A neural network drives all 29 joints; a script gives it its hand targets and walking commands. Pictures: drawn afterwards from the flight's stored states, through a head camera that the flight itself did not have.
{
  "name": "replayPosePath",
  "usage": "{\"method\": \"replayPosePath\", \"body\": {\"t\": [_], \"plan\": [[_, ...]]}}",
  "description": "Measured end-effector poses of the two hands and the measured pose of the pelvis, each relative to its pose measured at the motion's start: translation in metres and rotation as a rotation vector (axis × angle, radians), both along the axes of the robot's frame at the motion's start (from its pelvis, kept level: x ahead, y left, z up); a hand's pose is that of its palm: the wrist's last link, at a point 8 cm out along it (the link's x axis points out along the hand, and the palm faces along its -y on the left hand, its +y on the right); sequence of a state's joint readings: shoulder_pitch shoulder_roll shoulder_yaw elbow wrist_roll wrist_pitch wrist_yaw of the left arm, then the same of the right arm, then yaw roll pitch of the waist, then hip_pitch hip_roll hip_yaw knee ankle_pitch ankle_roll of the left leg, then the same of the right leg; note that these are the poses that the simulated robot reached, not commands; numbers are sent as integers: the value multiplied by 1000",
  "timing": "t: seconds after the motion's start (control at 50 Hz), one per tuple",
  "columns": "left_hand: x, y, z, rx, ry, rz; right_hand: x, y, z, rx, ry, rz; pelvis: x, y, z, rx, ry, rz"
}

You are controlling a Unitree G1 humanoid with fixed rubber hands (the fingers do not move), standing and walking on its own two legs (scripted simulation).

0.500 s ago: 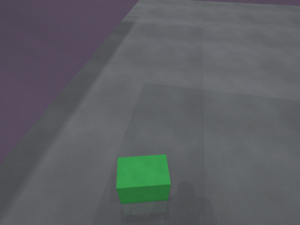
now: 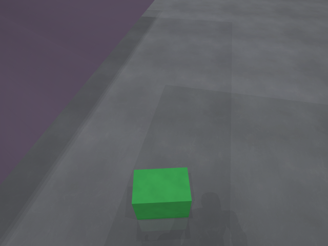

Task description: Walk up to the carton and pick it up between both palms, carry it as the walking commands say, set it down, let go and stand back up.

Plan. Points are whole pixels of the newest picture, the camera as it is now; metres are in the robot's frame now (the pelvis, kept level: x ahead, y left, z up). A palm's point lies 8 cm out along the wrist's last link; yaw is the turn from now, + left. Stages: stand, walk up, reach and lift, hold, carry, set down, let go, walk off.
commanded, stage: walk up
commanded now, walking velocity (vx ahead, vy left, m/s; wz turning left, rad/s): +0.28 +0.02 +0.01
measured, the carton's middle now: (161, 194) +0.54 +0.04 -0.64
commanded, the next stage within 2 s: stand in 1.96 s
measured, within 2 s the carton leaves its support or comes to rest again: neither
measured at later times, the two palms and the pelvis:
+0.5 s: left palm (92, 217) +0.25 +0.21 -0.10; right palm (281, 241) +0.19 -0.29 -0.13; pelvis +0.13 -0.04 +0.00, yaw +0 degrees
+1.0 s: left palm (68, 242) +0.19 +0.27 -0.11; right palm (264, 237) +0.19 -0.25 -0.12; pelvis +0.10 +0.01 -0.01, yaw -3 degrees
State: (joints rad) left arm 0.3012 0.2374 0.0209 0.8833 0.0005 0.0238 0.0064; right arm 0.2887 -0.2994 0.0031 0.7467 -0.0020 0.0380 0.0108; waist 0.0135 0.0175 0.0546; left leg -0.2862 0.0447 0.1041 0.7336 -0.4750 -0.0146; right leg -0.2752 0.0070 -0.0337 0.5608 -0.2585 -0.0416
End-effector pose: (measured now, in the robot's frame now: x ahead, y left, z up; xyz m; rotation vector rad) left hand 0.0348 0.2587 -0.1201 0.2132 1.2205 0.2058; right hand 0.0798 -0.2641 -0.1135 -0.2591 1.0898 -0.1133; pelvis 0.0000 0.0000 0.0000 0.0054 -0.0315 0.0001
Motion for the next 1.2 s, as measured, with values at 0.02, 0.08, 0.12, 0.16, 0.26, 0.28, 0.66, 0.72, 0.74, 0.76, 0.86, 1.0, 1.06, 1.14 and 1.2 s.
{"method": "replayPosePath", "body": {"t": [0.02,0.08,0.12,0.16,0.26,0.28,0.66,0.72,0.74,0.76,0.86,1.0,1.06,1.14,1.2], "plan": [[2,3,-4,-6,1,-3,2,4,0,-3,-7,-3,2,4,-2,-7,-2,0],[22,8,-11,-27,-22,-24,0,13,-2,-9,-10,-27,12,12,-6,-15,-21,-9],[45,8,-7,-43,-60,-42,-2,16,2,-6,-3,-44,21,14,-3,-21,-36,-9],[72,5,-2,-55,-102,-60,0,18,5,-2,2,-56,30,14,1,-26,-45,-11],[142,-8,11,-64,-195,-105,23,14,7,9,-8,-69,56,6,4,-25,-47,-14],[156,-11,13,-62,-210,-111,29,12,6,12,-9,-70,62,4,3,-22,-47,-14],[148,-42,21,74,-10,-21,141,-40,-18,66,56,-12,134,-47,4,64,38,-12],[133,-37,22,77,7,-9,145,-38,-16,60,47,-9,130,-43,4,66,31,-24],[130,-35,22,79,9,-8,145,-37,-16,59,42,-10,129,-41,4,66,28,-30],[127,-33,22,79,10,-10,144,-35,-15,59,36,-13,127,-39,4,66,24,-35],[129,-20,19,67,-25,-27,133,-19,-13,55,18,-28,115,-23,2,52,6,-48],[155,9,5,18,-131,-57,114,18,-8,23,-8,-38,97,13,-7,-1,-16,-45],[162,19,-3,-15,-152,-68,94,37,-6,12,-1,-52,91,28,-10,-15,-17,-37],[163,26,-3,-65,-149,-74,77,54,6,4,3,-67,92,40,-2,-31,-23,-36],[158,29,-8,-84,-118,-70,77,63,10,2,-4,-70,93,45,1,-38,-10,-37]]}}
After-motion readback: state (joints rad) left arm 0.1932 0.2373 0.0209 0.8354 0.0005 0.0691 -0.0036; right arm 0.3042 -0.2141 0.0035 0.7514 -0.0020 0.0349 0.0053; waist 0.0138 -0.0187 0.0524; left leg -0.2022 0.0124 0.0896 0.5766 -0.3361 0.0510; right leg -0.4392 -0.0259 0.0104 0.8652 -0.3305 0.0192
